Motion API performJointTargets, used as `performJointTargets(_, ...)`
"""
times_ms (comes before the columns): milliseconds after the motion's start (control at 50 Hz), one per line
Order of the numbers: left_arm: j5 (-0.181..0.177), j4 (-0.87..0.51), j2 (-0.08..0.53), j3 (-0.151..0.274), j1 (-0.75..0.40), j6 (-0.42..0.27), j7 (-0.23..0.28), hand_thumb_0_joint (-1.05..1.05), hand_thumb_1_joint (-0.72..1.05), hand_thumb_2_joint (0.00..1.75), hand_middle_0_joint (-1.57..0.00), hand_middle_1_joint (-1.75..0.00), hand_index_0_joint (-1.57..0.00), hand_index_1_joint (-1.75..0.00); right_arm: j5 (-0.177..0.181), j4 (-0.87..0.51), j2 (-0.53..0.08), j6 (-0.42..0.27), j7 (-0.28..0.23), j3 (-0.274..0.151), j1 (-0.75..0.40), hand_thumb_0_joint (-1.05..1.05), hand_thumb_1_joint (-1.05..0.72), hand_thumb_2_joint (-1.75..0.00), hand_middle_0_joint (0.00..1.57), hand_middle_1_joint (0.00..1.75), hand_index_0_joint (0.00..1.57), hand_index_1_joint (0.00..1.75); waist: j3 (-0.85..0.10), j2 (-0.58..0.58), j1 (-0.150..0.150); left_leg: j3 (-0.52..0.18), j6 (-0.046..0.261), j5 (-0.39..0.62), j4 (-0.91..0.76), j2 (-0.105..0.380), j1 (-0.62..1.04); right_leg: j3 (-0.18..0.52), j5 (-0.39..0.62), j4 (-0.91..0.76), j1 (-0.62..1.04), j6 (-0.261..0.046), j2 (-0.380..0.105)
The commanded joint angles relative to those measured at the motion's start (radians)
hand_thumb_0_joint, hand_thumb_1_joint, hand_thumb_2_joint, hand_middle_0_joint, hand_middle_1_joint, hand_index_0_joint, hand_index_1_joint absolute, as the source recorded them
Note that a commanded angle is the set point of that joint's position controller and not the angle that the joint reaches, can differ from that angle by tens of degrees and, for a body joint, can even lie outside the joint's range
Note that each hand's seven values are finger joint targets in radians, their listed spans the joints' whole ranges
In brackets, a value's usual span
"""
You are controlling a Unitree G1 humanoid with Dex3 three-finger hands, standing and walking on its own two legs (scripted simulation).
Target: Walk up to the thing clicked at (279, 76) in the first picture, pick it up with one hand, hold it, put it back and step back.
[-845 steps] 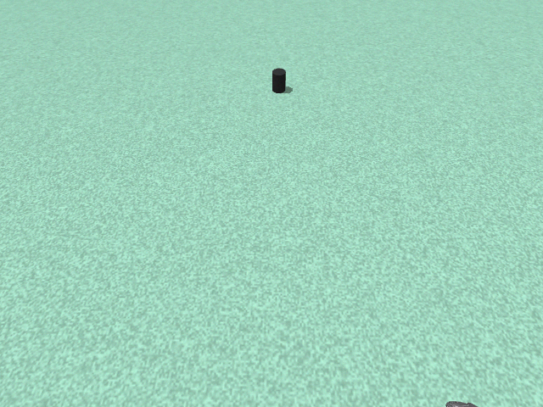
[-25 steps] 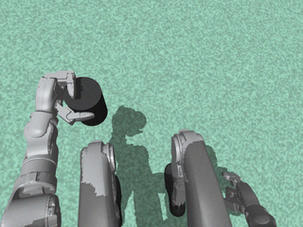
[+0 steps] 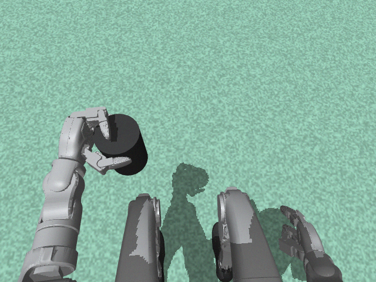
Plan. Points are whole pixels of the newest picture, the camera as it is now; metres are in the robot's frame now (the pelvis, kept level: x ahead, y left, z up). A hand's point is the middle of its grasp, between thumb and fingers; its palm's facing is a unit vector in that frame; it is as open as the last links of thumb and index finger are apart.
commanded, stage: lift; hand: left
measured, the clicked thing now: (123, 147) +0.39 +0.14 -0.05
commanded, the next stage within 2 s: hold in 1.32 s
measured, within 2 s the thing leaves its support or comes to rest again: neither
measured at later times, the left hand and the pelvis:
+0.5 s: hand (71, 111) +0.37 +0.17 +0.14, palm faces -0.15 -0.99 -0.01, open 7.9 cm; pelvis +0.03 +0.00 +0.13, yaw +1 degrees
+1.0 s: hand (56, 81) +0.38 +0.16 +0.20, palm faces -0.17 -0.99 +0.01, open 7.9 cm; pelvis +0.05 -0.01 +0.18, yaw +1 degrees
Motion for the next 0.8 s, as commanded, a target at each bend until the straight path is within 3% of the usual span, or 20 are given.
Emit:
performJointTargets(0, -0.049, -0.320, 0.142, 0.062, -0.239, -0.078, 0.010, 0.00, 0.17, 1.23, -1.25, -1.40, -1.26, -1.40, 0.008, -0.091, -0.151, -0.051, -0.026, -0.065, 0.069, 0.00, -0.91, -0.90, 0.20, 0.30, 0.20, 0.30, -0.560, 0.062, -0.004, -0.028, 0.022, 0.189, -0.361, -0.021, 0.529, 0.009, 0.208, -0.326, 0.422, -0.045, 0.029)
performJointTargets(80, -0.054, -0.319, 0.130, 0.047, -0.221, -0.071, 0.009, 0.00, 0.12, 1.19, -1.21, -1.36, -1.22, -1.36, 0.009, -0.079, -0.145, -0.061, -0.034, -0.062, 0.072, 0.00, -0.91, -0.90, 0.20, 0.30, 0.20, 0.30, -0.499, 0.062, -0.010, -0.034, 0.017, 0.203, -0.437, -0.016, 0.606, 0.006, 0.225, -0.401, 0.480, -0.042, 0.031)
performJointTargets(100, -0.057, -0.301, 0.142, 0.067, -0.211, -0.070, 0.010, 0.00, 0.12, 1.18, -1.23, -1.36, -1.23, -1.36, 0.007, -0.077, -0.141, -0.065, -0.036, -0.061, 0.075, 0.00, -0.91, -0.90, 0.20, 0.30, 0.20, 0.30, -0.485, 0.046, -0.004, -0.027, 0.020, 0.197, -0.446, -0.018, 0.608, 0.010, 0.224, -0.427, 0.519, -0.039, 0.034)
performJointTargets(140, -0.062, -0.288, 0.122, 0.043, -0.221, -0.077, 0.003, 0.00, 0.11, 1.18, -1.22, -1.35, -1.23, -1.36, 0.007, -0.070, -0.136, -0.075, -0.039, -0.057, 0.075, 0.00, -0.91, -0.90, 0.20, 0.30, 0.20, 0.30, -0.446, 0.030, -0.017, -0.024, 0.022, 0.190, -0.475, -0.019, 0.619, 0.017, 0.222, -0.468, 0.559, -0.036, 0.032)
performJointTargets(160, -0.061, -0.292, 0.133, 0.056, -0.208, -0.082, 0.001, 0.00, 0.11, 1.18, -1.23, -1.36, -1.24, -1.36, 0.006, -0.072, -0.137, -0.080, -0.039, -0.060, 0.073, 0.00, -0.91, -0.90, 0.20, 0.30, 0.20, 0.30, -0.444, 0.032, -0.006, -0.022, 0.020, 0.187, -0.497, -0.020, 0.639, 0.018, 0.218, -0.487, 0.577, -0.036, 0.032)
performJointTargets(280, -0.065, -0.246, 0.125, 0.037, -0.166, -0.096, -0.039, 0.00, 0.07, 1.16, -1.23, -1.35, -1.24, -1.35, 0.000, -0.058, -0.137, -0.094, -0.040, -0.053, 0.085, 0.00, -0.91, -0.90, 0.20, 0.30, 0.20, 0.30, -0.415, 0.063, 0.014, -0.016, 0.009, 0.314, -0.590, -0.019, 0.796, 0.005, 0.320, -0.564, 0.674, -0.042, 0.036)
performJointTargets(300, -0.070, -0.241, 0.105, 0.019, -0.183, -0.099, -0.049, 0.00, 0.08, 1.17, -1.23, -1.35, -1.24, -1.35, -0.003, -0.046, -0.138, -0.094, -0.039, -0.053, 0.095, 0.00, -0.91, -0.90, 0.20, 0.30, 0.20, 0.30, -0.408, 0.071, 0.000, -0.018, 0.006, 0.349, -0.600, -0.016, 0.818, 0.002, 0.345, -0.570, 0.671, -0.043, 0.036)
performJointTargets(320, -0.070, -0.243, 0.119, 0.032, -0.181, -0.102, -0.052, 0.00, 0.09, 1.16, -1.23, -1.34, -1.24, -1.34, -0.004, -0.050, -0.139, -0.096, -0.038, -0.053, 0.093, 0.00, -0.90, -0.90, 0.20, 0.30, 0.20, 0.30, -0.405, 0.073, 0.015, -0.022, 0.003, 0.355, -0.620, -0.015, 0.841, -0.003, 0.343, -0.579, 0.682, -0.045, 0.038)
performJointTargets(380, -0.076, -0.232, 0.123, 0.045, -0.185, -0.112, -0.063, 0.00, 0.08, 1.15, -1.23, -1.34, -1.24, -1.34, -0.006, -0.050, -0.138, -0.099, -0.036, -0.053, 0.090, 0.00, -0.90, -0.90, 0.20, 0.30, 0.20, 0.30, -0.379, 0.067, 0.025, -0.030, -0.001, 0.333, -0.677, -0.013, 0.880, -0.006, 0.323, -0.619, 0.716, -0.043, 0.038)
performJointTargets(480, -0.091, -0.218, 0.103, 0.035, -0.198, -0.130, -0.083, 0.00, 0.05, 1.15, -1.24, -1.34, -1.25, -1.35, -0.010, -0.047, -0.140, -0.105, -0.036, -0.050, 0.079, 0.00, -0.91, -0.90, 0.20, 0.30, 0.20, 0.30, -0.343, 0.059, 0.024, -0.021, -0.001, 0.327, -0.734, -0.015, 0.932, -0.004, 0.324, -0.678, 0.769, -0.040, 0.040)
performJointTargets(500, -0.090, -0.218, 0.121, 0.052, -0.192, -0.131, -0.085, 0.00, 0.04, 1.13, -1.24, -1.34, -1.25, -1.34, -0.011, -0.047, -0.142, -0.105, -0.039, -0.051, 0.089, 0.00, -0.91, -0.90, 0.20, 0.30, 0.20, 0.30, -0.356, 0.049, 0.029, -0.015, 0.001, 0.332, -0.740, -0.017, 0.950, -0.002, 0.326, -0.693, 0.797, -0.040, 0.040)
performJointTargets(560, -0.091, -0.232, 0.121, 0.047, -0.212, -0.139, -0.093, 0.00, 0.04, 1.15, -1.23, -1.33, -1.24, -1.34, -0.016, -0.043, -0.136, -0.104, -0.041, -0.047, 0.092, 0.00, -0.91, -0.90, 0.20, 0.30, 0.20, 0.30, -0.353, 0.028, 0.026, -0.002, 0.004, 0.352, -0.758, -0.022, 0.959, 0.002, 0.353, -0.726, 0.858, -0.036, 0.041)
performJointTargets(660, -0.098, -0.151, 0.092, 0.041, -0.175, -0.125, -0.098, 0.00, 0.04, 1.15, -1.25, -1.34, -1.26, -1.35, -0.017, -0.033, -0.138, -0.103, -0.048, -0.046, 0.098, 0.00, -0.91, -0.90, 0.20, 0.30, 0.20, 0.30, -0.308, -0.003, 0.019, 0.008, 0.005, 0.402, -0.802, -0.020, 1.007, 0.006, 0.405, -0.780, 0.922, -0.033, 0.042)
performJointTargets(700, -0.091, -0.194, 0.124, 0.056, -0.210, -0.135, -0.100, 0.00, 0.04, 1.16, -1.24, -1.34, -1.25, -1.35, -0.020, -0.030, -0.131, -0.100, -0.051, -0.046, 0.101, 0.00, -0.91, -0.90, 0.20, 0.30, 0.20, 0.30, -0.319, 0.009, 0.027, 0.016, 0.007, 0.402, -0.813, -0.024, 1.013, 0.014, 0.410, -0.802, 0.968, -0.029, 0.037)
performJointTargets(780, -0.093, -0.150, 0.103, 0.050, -0.181, -0.131, -0.105, 0.00, 0.05, 1.16, -1.25, -1.35, -1.26, -1.36, -0.022, -0.035, -0.125, -0.098, -0.055, -0.042, 0.098, 0.00, -0.91, -0.90, 0.20, 0.30, 0.20, 0.30, -0.280, -0.002, 0.032, 0.020, 0.006, 0.400, -0.858, -0.024, 1.041, 0.011, 0.407, -0.838, 1.007, -0.029, 0.040)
